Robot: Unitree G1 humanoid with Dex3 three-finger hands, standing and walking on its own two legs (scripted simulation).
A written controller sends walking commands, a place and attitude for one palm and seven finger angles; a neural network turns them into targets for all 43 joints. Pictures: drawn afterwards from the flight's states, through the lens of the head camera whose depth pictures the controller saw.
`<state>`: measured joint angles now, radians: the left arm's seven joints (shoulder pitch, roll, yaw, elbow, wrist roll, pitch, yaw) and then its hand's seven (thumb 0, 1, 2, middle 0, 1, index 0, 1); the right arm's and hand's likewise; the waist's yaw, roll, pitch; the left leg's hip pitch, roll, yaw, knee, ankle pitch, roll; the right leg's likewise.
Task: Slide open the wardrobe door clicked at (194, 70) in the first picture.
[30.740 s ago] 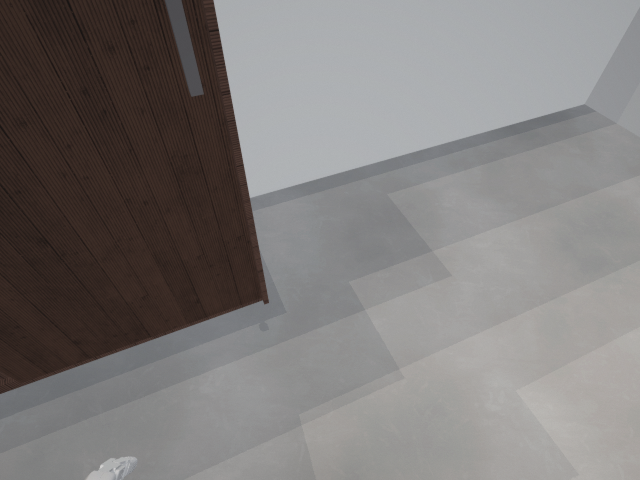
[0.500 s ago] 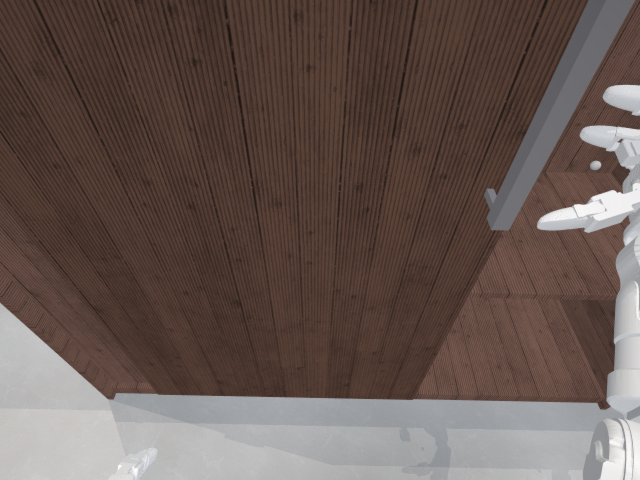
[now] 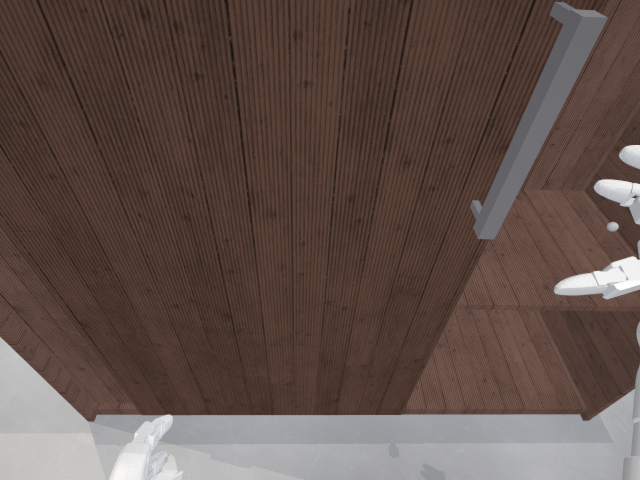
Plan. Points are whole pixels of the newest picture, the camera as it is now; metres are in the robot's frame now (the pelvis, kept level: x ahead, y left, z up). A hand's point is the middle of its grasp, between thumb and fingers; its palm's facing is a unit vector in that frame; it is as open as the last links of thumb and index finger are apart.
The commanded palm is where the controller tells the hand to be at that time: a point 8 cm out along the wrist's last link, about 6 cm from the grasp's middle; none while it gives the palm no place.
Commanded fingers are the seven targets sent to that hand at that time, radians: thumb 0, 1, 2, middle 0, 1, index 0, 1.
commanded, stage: slip the hand off the handle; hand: right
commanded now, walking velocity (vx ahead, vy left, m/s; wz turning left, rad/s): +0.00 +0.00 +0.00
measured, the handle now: (517, 137) +0.45 -0.21 +0.24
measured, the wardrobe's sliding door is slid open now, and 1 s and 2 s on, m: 0.60 0.60 0.60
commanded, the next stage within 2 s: draw the hand back to the body in 0.22 s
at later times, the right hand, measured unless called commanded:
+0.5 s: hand (624, 282) +0.27 -0.26 +0.21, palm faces +0.15 +0.99 -0.08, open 14.7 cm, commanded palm +0.22 -0.31 +0.21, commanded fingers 0.00 0.55 -0.20 0.25 1.15 0.25 1.15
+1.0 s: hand out of the picture +0.20 -0.28 +0.19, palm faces +0.44 +0.87 -0.20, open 13.9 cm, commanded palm +0.16 -0.31 +0.19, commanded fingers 0.00 0.04 -0.44 0.23 0.85 0.23 0.85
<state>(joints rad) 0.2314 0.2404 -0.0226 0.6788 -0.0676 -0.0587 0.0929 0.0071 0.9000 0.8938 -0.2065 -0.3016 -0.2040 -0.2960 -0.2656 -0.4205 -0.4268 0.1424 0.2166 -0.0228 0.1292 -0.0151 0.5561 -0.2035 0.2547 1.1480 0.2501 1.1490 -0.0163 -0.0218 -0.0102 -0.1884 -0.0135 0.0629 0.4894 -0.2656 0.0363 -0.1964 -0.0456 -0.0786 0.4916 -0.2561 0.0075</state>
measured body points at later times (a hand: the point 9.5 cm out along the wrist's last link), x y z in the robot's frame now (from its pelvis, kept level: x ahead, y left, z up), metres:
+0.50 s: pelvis -0.01 +0.00 +0.00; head -0.05 +0.02 +0.45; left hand +0.18 +0.23 -0.08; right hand +0.25 -0.32 +0.21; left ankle +0.00 +0.09 -0.74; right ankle +0.01 -0.12 -0.74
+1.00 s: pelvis -0.03 -0.01 +0.00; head -0.07 +0.00 +0.45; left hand +0.17 +0.20 -0.06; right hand +0.17 -0.33 +0.20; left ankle +0.00 +0.09 -0.74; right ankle +0.01 -0.12 -0.74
